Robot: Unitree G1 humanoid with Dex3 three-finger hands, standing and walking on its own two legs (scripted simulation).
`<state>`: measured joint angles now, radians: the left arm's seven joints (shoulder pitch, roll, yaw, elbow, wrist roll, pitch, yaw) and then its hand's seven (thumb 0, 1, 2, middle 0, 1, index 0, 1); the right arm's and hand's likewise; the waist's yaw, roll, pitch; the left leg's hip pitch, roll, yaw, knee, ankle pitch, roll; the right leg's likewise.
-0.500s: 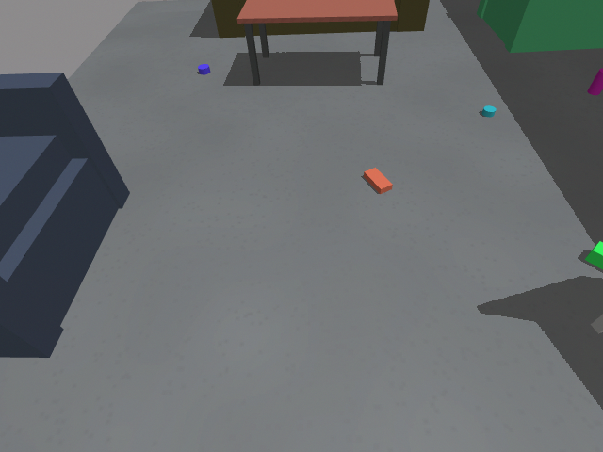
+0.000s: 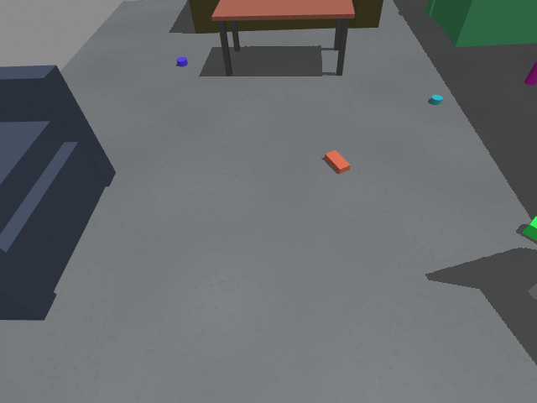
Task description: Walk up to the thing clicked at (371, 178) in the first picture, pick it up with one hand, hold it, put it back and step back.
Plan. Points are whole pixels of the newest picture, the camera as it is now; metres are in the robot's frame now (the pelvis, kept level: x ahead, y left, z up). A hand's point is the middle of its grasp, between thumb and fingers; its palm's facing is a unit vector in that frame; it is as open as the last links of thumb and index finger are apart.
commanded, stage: stand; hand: left
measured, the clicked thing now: (337, 161) +1.42 -0.31 -0.77
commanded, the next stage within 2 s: walk up in 0.62 s
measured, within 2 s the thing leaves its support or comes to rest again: neither
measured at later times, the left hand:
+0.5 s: hand out of the picture +0.08 +0.25 -0.16, palm faces -0.03 -0.94 -0.34, open 7.4 cm
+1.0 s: hand (166, 370) +0.22 +0.23 -0.14, palm faces -0.22 -0.85 -0.47, open 7.4 cm
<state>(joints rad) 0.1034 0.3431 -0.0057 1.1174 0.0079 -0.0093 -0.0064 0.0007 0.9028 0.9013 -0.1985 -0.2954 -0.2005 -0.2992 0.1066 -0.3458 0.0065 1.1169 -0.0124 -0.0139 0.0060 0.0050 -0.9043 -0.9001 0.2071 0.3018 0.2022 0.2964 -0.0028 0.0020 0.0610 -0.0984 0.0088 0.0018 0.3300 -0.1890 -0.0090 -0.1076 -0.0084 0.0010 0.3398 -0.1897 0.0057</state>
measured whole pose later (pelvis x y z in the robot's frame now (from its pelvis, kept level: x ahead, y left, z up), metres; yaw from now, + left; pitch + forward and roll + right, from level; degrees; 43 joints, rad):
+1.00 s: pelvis +0.08 -0.05 -0.04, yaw -18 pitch -3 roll -1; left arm 0.30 0.42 0.12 0.90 0.02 -0.04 -0.06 0.00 0.90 0.90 -0.20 -0.30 -0.20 -0.30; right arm 0.18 -0.48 -0.11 0.90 -0.03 0.01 0.08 0.01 -0.91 -0.90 0.20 0.30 0.20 0.30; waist 0.03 0.12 0.06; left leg -0.27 0.09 0.03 1.08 -0.56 0.01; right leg -0.38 -0.04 -0.06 0.76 -0.34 -0.01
